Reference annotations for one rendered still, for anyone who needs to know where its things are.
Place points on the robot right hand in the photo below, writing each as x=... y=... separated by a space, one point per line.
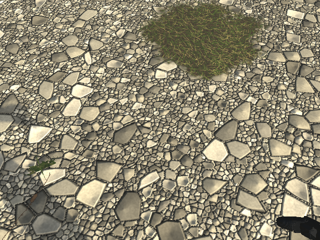
x=307 y=226

